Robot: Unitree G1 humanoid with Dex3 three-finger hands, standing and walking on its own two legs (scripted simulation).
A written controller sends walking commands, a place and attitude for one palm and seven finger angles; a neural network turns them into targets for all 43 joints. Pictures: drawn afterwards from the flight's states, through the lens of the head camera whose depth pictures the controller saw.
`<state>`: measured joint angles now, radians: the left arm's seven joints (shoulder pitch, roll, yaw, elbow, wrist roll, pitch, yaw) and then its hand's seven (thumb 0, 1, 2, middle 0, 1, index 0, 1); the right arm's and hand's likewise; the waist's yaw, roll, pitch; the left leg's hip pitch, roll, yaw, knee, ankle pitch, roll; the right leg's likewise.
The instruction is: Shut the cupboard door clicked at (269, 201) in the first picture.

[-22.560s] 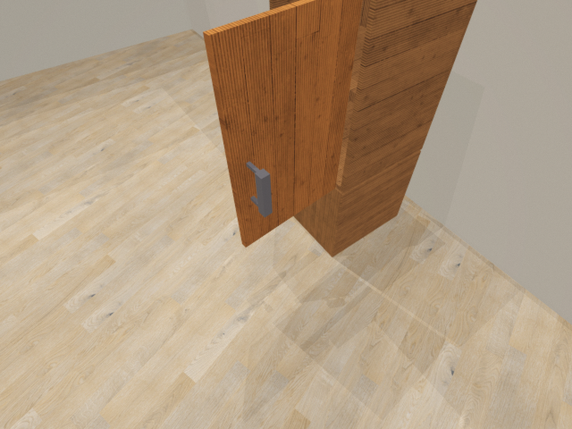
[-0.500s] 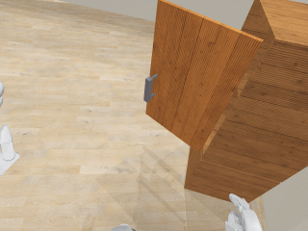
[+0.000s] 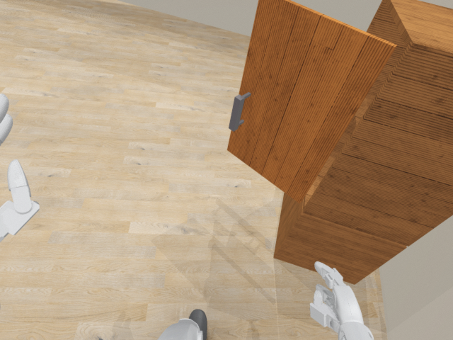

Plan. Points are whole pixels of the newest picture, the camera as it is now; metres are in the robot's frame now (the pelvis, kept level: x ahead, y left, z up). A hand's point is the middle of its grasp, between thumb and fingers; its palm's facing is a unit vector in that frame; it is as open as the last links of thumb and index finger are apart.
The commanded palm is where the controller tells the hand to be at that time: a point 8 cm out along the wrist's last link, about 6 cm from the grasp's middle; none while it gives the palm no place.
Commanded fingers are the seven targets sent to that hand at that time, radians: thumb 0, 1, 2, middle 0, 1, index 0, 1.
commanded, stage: stop stepping back and stand still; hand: left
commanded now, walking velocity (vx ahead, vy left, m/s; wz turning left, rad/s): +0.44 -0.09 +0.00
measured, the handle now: (240, 111) +0.84 +0.03 -0.09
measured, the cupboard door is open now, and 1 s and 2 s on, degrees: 64 64 64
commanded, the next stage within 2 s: let the arm hang, fingers relaxed in 1.78 s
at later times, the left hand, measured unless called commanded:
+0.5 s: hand out of the picture +0.00 +0.34 +0.21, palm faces +0.39 -0.81 -0.44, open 7.5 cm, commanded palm -0.04 +0.39 +0.20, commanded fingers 0.00 0.90 0.90 -0.20 -0.30 -0.20 -0.30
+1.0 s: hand out of the picture -0.10 +0.43 +0.21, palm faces +0.51 -0.74 -0.45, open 7.5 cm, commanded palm -0.16 +0.45 +0.20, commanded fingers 0.00 0.90 0.90 -0.20 -0.30 -0.20 -0.30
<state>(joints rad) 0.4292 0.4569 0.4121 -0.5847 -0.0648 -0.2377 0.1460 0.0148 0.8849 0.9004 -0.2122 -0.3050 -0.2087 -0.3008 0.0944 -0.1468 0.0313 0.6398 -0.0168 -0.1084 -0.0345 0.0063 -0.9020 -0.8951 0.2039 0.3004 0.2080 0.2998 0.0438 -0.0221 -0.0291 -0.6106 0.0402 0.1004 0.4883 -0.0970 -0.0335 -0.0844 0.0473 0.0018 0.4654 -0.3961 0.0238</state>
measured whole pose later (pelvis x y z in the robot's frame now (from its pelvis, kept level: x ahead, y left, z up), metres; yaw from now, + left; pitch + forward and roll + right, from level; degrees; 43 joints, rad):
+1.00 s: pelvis -0.29 +0.15 +0.02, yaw +3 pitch +1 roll -3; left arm 0.52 0.46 0.45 -0.54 -0.03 -0.16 0.17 0.02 0.88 0.90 -0.21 -0.31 -0.21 -0.30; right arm 0.29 -0.15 0.02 0.60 0.00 -0.06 -0.06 0.01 -0.90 -0.90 0.20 0.30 0.21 0.30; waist 0.00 0.01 -0.05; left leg -0.31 0.17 0.10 0.58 -0.32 0.00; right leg -0.23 0.00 -0.15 0.58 -0.41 -0.02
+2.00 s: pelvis -0.25 +0.18 +0.01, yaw +1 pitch +2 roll -1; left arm 0.32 0.33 0.15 0.14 0.01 -0.03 0.05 0.00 0.90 0.90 -0.20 -0.30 -0.20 -0.30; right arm 0.13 -0.30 0.00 0.73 0.00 -0.04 0.01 0.00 -0.91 -0.90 0.20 0.30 0.20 0.30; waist 0.01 0.09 -0.07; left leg -0.38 0.04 0.11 0.60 -0.26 0.04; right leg -0.27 -0.02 -0.07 0.57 -0.34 0.01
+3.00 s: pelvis -0.25 +0.19 +0.03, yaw +0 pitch -1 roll +0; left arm 0.31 0.13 0.01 1.13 0.02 0.00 0.04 0.01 0.91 0.90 -0.20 -0.30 -0.20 -0.30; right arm 0.30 -0.14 -0.01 1.12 -0.01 0.00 -0.02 0.00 -0.92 -0.90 0.20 0.30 0.20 0.30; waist -0.02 -0.01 0.03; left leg -0.24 0.00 0.15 0.41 -0.16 0.06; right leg -0.15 -0.05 -0.04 0.41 -0.25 0.03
